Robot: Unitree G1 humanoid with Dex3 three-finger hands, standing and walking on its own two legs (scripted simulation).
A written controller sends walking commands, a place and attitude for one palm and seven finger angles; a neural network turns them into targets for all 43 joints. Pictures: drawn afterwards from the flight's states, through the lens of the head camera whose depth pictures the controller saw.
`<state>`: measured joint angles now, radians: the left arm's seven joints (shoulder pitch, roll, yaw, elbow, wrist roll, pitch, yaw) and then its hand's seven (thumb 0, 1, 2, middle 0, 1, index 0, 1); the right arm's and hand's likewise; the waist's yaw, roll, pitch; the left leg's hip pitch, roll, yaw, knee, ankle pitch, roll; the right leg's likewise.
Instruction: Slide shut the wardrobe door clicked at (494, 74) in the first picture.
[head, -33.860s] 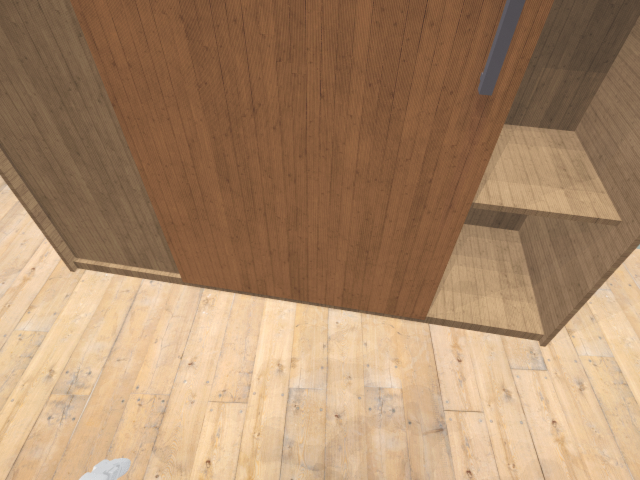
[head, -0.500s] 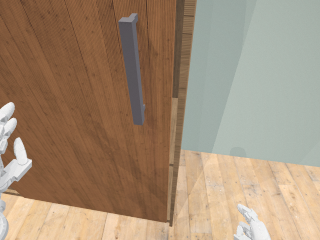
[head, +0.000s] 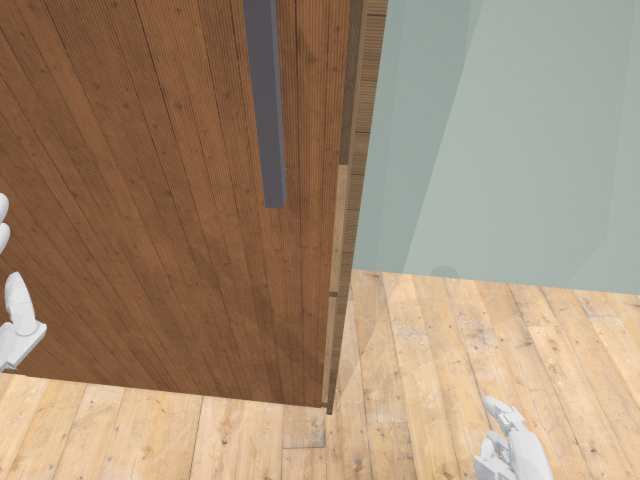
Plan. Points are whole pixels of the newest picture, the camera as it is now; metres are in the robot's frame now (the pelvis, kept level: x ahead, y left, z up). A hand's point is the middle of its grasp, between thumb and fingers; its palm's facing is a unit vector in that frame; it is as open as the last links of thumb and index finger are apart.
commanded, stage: step back with the hand held close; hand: left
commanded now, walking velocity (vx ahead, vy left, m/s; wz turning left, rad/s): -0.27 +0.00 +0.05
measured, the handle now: (272, 105) +0.42 +0.09 +0.27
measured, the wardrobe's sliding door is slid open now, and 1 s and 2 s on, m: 0.01 0.01 0.01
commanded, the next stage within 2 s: stop stepping back and stand still in 0.76 s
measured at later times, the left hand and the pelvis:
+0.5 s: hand (30, 390) +0.15 +0.25 +0.17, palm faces +0.38 -0.80 -0.45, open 7.4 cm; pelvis -0.06 -0.01 +0.00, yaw +0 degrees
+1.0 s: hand out of the picture +0.01 +0.24 +0.19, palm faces +0.39 -0.82 -0.42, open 7.4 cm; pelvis -0.18 -0.01 +0.01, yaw +0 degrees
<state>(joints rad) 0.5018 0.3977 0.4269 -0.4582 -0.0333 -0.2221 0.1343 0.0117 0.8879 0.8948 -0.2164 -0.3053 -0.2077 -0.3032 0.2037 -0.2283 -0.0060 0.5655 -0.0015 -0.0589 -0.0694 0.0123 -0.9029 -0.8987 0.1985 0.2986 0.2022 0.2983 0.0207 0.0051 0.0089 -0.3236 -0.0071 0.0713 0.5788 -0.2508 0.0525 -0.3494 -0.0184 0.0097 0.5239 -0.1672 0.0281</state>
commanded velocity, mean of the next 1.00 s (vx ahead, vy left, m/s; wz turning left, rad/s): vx -0.27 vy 0.00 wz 0.02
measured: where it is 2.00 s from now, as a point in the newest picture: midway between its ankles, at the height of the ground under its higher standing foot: outside the picture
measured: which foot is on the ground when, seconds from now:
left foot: down 0.00-0.56, up 0.58-0.68, down 0.70-1.00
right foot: down 0.00-0.16, up 0.18-0.22, down 0.24-0.70, up 0.72-1.00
